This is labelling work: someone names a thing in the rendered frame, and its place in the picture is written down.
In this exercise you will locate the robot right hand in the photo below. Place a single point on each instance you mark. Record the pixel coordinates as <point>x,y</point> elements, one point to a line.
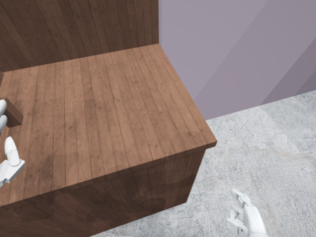
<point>244,222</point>

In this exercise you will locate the robot left hand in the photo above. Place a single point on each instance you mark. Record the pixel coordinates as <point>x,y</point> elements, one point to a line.
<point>11,167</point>

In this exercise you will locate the counter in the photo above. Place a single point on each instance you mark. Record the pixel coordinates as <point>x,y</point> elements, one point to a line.
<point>108,132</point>

